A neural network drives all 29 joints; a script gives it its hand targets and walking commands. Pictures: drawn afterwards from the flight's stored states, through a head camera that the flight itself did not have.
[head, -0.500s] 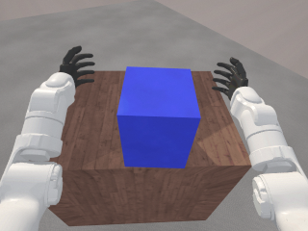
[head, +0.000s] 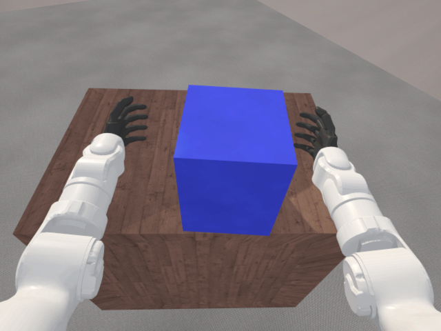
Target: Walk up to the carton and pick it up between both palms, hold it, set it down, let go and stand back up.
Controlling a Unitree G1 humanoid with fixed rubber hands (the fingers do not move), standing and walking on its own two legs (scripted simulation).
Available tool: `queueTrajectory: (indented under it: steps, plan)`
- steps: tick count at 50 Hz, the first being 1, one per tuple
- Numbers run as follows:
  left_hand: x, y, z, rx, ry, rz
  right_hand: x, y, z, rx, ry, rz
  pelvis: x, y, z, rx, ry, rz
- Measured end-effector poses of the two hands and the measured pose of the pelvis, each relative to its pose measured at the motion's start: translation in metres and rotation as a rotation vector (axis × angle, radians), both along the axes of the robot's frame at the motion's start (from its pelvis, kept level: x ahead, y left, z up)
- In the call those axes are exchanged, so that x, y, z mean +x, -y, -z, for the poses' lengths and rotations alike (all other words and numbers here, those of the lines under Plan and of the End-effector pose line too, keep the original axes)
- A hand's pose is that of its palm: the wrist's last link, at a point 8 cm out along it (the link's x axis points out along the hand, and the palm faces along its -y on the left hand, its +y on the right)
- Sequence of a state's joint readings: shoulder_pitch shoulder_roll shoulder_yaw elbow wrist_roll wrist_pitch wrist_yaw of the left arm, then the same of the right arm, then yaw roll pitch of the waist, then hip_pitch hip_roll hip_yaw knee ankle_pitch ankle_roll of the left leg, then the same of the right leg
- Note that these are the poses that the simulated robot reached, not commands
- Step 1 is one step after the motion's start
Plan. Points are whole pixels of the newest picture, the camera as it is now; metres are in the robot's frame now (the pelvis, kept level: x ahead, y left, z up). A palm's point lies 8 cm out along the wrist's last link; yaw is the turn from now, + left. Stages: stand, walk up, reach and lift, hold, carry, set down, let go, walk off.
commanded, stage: reach and lift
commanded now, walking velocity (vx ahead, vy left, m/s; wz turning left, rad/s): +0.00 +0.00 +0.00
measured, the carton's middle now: (230, 163) +0.46 -0.02 +0.03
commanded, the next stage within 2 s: none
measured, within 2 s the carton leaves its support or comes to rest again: neither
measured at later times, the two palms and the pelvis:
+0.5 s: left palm (134, 157) +0.43 +0.17 +0.07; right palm (316, 164) +0.42 -0.19 +0.08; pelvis +0.00 +0.00 -0.01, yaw -1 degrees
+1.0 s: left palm (155, 152) +0.44 +0.13 +0.08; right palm (302, 166) +0.42 -0.16 +0.08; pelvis -0.01 +0.00 -0.01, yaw -1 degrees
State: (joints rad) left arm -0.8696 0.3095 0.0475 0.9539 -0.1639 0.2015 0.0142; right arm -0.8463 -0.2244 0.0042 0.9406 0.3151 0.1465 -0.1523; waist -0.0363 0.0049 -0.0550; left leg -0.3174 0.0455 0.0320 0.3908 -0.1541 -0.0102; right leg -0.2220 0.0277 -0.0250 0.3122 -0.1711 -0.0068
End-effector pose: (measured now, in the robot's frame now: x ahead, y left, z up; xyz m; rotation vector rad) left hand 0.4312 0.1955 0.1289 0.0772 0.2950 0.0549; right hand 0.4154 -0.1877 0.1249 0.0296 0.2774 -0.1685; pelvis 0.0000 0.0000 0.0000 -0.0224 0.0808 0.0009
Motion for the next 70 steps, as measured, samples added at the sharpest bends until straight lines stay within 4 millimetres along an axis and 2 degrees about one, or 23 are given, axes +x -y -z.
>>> queueTrajectory:
  steps: [7, 16, 26, 34, 39, 46, 62, 70]
  plan:
    - [-0.001, 0.006, 0.030, -0.027, 0.008, -0.021, 0.001, -0.011, 0.026, -0.019, -0.009, -0.013, -0.004, 0.000, 0.004, 0.003, -0.074, 0.002]
    - [0.005, 0.019, 0.044, -0.015, 0.047, 0.008, 0.005, -0.011, 0.042, -0.018, 0.006, 0.012, 0.000, -0.001, 0.009, -0.004, -0.142, 0.002]
    - [0.003, 0.021, 0.057, -0.025, 0.050, 0.002, 0.004, 0.001, 0.045, -0.027, 0.036, 0.025, -0.002, -0.002, 0.013, -0.002, -0.162, 0.011]
    - [0.004, 0.029, 0.063, -0.034, 0.057, 0.017, 0.007, -0.009, 0.047, -0.024, 0.026, -0.002, -0.006, -0.002, 0.015, -0.003, -0.193, 0.009]
    - [0.006, 0.044, 0.059, -0.037, 0.086, 0.043, 0.007, -0.022, 0.054, 0.000, 0.017, -0.007, -0.007, -0.002, 0.015, -0.006, -0.208, 0.005]
    - [0.011, 0.064, 0.051, -0.053, 0.095, 0.062, 0.003, -0.025, 0.051, -0.006, 0.040, 0.028, -0.007, -0.004, 0.014, -0.002, -0.193, 0.012]
    - [0.008, 0.062, 0.049, -0.033, 0.070, 0.017, 0.001, -0.031, 0.046, 0.002, 0.040, 0.048, -0.004, -0.007, 0.007, 0.005, -0.136, 0.031]
    - [0.006, 0.063, 0.050, -0.039, 0.090, 0.025, -0.006, -0.031, 0.049, -0.019, 0.059, 0.061, -0.002, -0.007, 0.003, 0.007, -0.098, 0.032]
